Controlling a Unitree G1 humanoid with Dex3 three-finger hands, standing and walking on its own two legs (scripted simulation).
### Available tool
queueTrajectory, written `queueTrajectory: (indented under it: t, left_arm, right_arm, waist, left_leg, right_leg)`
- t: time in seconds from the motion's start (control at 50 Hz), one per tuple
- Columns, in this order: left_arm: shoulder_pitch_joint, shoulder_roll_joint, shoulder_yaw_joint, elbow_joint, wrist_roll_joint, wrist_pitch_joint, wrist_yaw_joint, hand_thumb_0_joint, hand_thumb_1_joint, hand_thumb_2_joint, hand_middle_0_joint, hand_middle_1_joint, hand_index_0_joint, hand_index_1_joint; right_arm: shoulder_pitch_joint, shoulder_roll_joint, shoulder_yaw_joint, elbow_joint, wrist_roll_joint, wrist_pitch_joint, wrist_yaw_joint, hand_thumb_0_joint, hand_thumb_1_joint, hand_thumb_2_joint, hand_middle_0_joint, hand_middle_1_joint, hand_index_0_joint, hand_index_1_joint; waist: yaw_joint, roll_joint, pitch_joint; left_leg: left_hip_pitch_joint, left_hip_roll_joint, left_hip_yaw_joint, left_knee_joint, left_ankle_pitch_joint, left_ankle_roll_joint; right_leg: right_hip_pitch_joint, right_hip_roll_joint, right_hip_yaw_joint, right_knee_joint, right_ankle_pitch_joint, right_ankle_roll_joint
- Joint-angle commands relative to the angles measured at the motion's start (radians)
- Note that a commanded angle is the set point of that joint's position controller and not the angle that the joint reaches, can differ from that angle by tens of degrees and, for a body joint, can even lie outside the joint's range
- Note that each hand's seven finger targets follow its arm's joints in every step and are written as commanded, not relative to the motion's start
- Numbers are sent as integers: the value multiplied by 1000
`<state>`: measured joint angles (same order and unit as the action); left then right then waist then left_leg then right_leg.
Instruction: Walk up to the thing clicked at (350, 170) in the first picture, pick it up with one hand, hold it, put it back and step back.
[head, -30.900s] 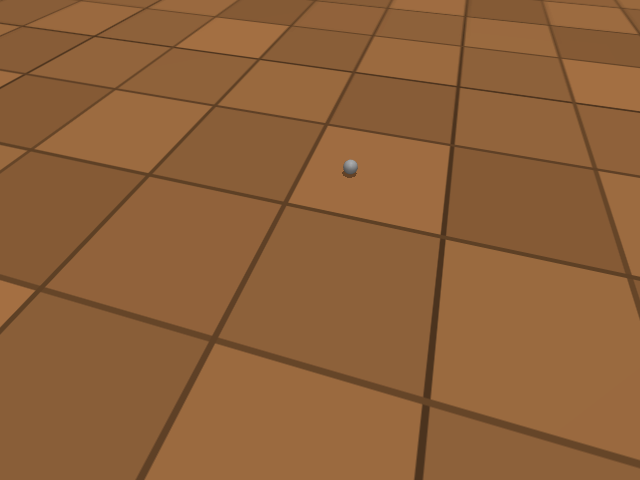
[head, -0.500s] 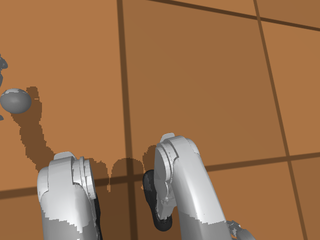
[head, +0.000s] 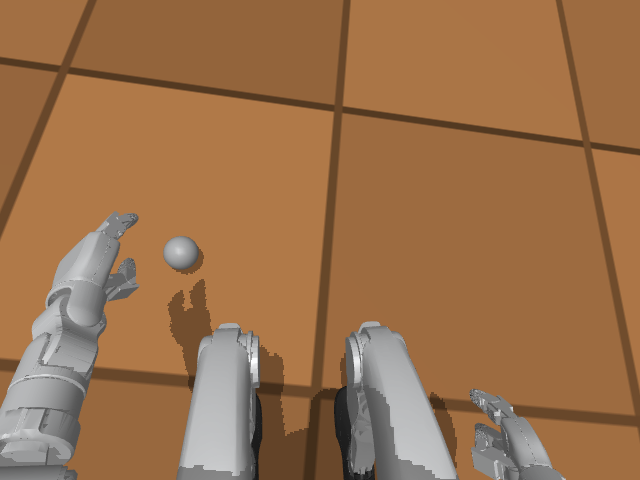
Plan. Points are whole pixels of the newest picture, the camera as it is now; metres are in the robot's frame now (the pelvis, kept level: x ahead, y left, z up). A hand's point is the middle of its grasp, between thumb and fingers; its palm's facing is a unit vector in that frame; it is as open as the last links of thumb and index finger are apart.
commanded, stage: home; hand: left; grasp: from above
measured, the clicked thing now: (181, 252) +0.51 +0.28 -0.43
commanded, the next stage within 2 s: none
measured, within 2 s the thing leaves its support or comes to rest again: neither
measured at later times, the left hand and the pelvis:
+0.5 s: hand (66, 342) +0.26 +0.22 +0.09, palm faces +0.13 -0.96 -0.25, open 7.4 cm; pelvis +0.05 +0.00 +0.18, yaw +4 degrees
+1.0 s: hand out of the picture +0.22 +0.20 +0.20, palm faces +0.16 -0.97 -0.20, open 7.4 cm; pelvis +0.08 +0.00 +0.25, yaw +6 degrees
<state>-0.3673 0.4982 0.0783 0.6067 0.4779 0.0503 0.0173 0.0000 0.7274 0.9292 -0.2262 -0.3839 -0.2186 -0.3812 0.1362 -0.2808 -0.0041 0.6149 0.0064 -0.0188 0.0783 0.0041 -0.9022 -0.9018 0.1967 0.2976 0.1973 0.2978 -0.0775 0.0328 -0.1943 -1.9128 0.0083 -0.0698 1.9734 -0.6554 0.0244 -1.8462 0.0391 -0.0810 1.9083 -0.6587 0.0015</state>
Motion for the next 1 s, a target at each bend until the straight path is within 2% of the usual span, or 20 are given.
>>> queueTrajectory:
  t: [0.0, 0.02, 0.06, 0.1, 0.14, 0.16, 0.2, 0.26, 0.3, 0.36, 0.38, 0.4, 0.44, 0.48, 0.52, 0.64, 0.68, 0.76, 0.86, 0.98]
  left_arm:
    - [-106, 126, 50, -280, -115, -1, 31, 0, 867, 920, -206, -325, -204, -327]
    - [-66, 112, 49, -322, -140, 9, 34, 0, 820, 908, -205, -330, -203, -332]
    - [-12, 109, 72, -370, -202, 37, 48, 0, 878, 899, -201, -304, -200, -305]
    - [30, 49, 31, -407, -253, 65, 47, 0, 901, 909, -202, -305, -202, -306]
    - [82, 72, 73, -447, -312, 92, 57, 0, 905, 912, -203, -307, -202, -308]
    - [102, 56, 60, -485, -334, 102, 59, 0, 902, 906, -201, -303, -201, -304]
    - [156, 17, 43, -509, -371, 126, 64, 0, 906, 914, -203, -309, -203, -310]
    - [251, -9, 60, -526, -420, 163, 77, 0, 903, 907, -201, -304, -201, -304]
    - [313, -45, 51, -543, -450, 190, 79, 0, 900, 901, -200, -300, -200, -300]
    - [390, -85, 51, -592, -493, 226, 75, 0, 900, 901, -200, -300, -200, -300]
    - [423, -74, 72, -584, -503, 238, 77, 0, 900, 900, -200, -300, -200, -300]
    - [466, -103, 54, -585, -512, 248, 74, 0, 900, 900, -200, -300, -200, -300]
    - [493, -119, 49, -634, -531, 262, 70, 0, 900, 900, -200, -300, -200, -300]
    - [552, -126, 52, -669, -540, 273, 66, 0, 900, 900, -200, -300, -200, -300]
    - [641, -149, 36, -702, -547, 289, 62, 0, 900, 900, -200, -301, -200, -300]
    - [803, -165, 30, -844, -544, 314, 57, 0, 900, 900, -200, -301, -200, -300]
    - [814, -178, 5, -880, -544, 320, 51, 0, 900, 900, -200, -301, -200, -300]
    - [862, -179, 8, -905, -537, 335, 38, 0, 900, 900, -200, -301, -200, -301]
    - [843, -181, 0, -907, -537, 342, 16, 0, 900, 900, -200, -301, -200, -300]
    - [834, -173, 13, -902, -532, 338, 4, 0, 900, 900, -200, -300, -200, -300]
  right_arm:
    - [72, -163, -66, -104, 16, -44, -47, 0, -898, -900, 200, 300, 200, 300]
    - [62, -160, -65, -116, 20, -52, -56, 0, -897, -900, 200, 300, 200, 300]
    - [37, -152, -61, -130, 27, -64, -77, 0, -898, -900, 200, 300, 200, 300]
    - [20, -143, -53, -138, 31, -76, -95, 0, -899, -900, 200, 300, 200, 300]
    - [12, -136, -49, -146, 34, -87, -113, 0, -899, -900, 200, 300, 200, 300]
    - [7, -134, -45, -150, 35, -93, -121, 0, -899, -900, 200, 300, 200, 300]
    - [-2, -122, -38, -159, 37, -104, -136, 0, -899, -900, 200, 300, 200, 300]
    - [11, -109, -24, -162, 40, -117, -161, 0, -900, -900, 200, 300, 200, 300]
    - [24, -95, -14, -164, 42, -124, -176, 0, -900, -900, 200, 300, 200, 300]
    - [48, -90, -7, -161, 40, -138, -198, 0, -900, -900, 200, 300, 200, 300]
    - [51, -89, -1, -170, 41, -142, -206, 0, -900, -900, 200, 299, 200, 299]
    - [55, -79, 4, -169, 37, -146, -212, 0, -900, -900, 200, 299, 200, 299]
    - [70, -71, 11, -183, 39, -156, -225, 0, -901, -900, 200, 299, 200, 299]
    - [81, -68, 11, -190, 34, -167, -236, 0, -901, -899, 200, 299, 200, 299]
    - [101, -62, 14, -206, 31, -175, -245, 0, -901, -899, 200, 299, 200, 299]
    - [123, -48, 5, -246, 23, -198, -267, 0, -901, -899, 200, 299, 200, 299]
    - [122, -46, 7, -250, 21, -208, -271, 0, -901, -899, 200, 299, 200, 299]
    - [116, -49, 1, -262, 16, -223, -276, 0, -901, -899, 199, 299, 200, 299]
    - [109, -59, -2, -258, 9, -250, -278, 0, -901, -899, 200, 299, 200, 299]
    - [102, -64, -7, -251, 2, -271, -276, 0, -901, -900, 200, 299, 200, 299]
  waist:
    - [-12, 138, -488]
    - [-8, 142, -482]
    - [1, 118, -488]
    - [-19, 116, -440]
    - [-4, 119, -446]
    - [-3, 129, -456]
    - [-17, 121, -429]
    - [-8, 94, -380]
    - [-8, 80, -345]
    - [-5, 101, -349]
    - [5, 83, -331]
    - [0, 74, -286]
    - [4, 71, -256]
    - [6, 74, -243]
    - [13, 69, -211]
    - [27, 63, -147]
    - [22, 33, -116]
    - [26, 20, -58]
    - [16, -1, -4]
    - [23, 1, -34]
  left_leg:
    - [543, 12, -42, -400, 30, 9]
    - [567, 12, -44, -433, 13, 7]
    - [616, 6, -35, -475, -12, 11]
    - [659, 7, -39, -527, -15, 8]
    - [722, 6, -40, -570, -4, 8]
    - [764, 7, -47, -598, 13, 5]
    - [805, 3, -41, -635, 36, 5]
    - [874, 1, -41, -704, 85, 3]
    - [925, 2, -37, -752, 135, 1]
    - [1039, 8, -36, -813, 280, -10]
    - [1057, 7, -35, -831, 282, -8]
    - [1057, 6, -32, -859, 286, -8]
    - [1106, 5, -26, -910, 282, -7]
    - [1152, 4, -19, -946, 331, -9]
    - [1195, 2, -11, -989, 375, -10]
    - [1290, -6, 9, -1078, 432, -9]
    - [1302, -6, 8, -1090, 447, -5]
    - [1313, -9, 11, -1131, 403, 0]
    - [1317, -8, 13, -1146, 369, 2]
    - [1340, -15, 19, -1128, 414, 1]
  right_leg:
    - [342, 6, 13, -313, 115, -39]
    - [368, 6, 14, -338, 104, -38]
    - [435, 6, 26, -404, 82, -35]
    - [462, 4, 31, -449, 75, -34]
    - [521, 2, 38, -496, 80, -32]
    - [548, 1, 39, -509, 96, -32]
    - [601, 1, 44, -560, 113, -32]
    - [693, -1, 44, -642, 144, -31]
    - [757, -2, 44, -700, 181, -30]
    - [847, -2, 39, -749, 282, -31]
    - [875, 0, 36, -776, 284, -30]
    - [906, 0, 36, -805, 290, -29]
    - [960, -1, 37, -865, 295, -28]
    - [1018, 1, 33, -904, 331, -28]
    - [1074, 2, 27, -946, 370, -25]
    - [1201, 7, 26, -1060, 418, -23]
    - [1225, 7, 20, -1084, 435, -18]
    - [1232, 6, 21, -1123, 391, -18]
    - [1223, 2, 17, -1140, 357, -13]
    - [1252, -5, 24, -1134, 405, -8]
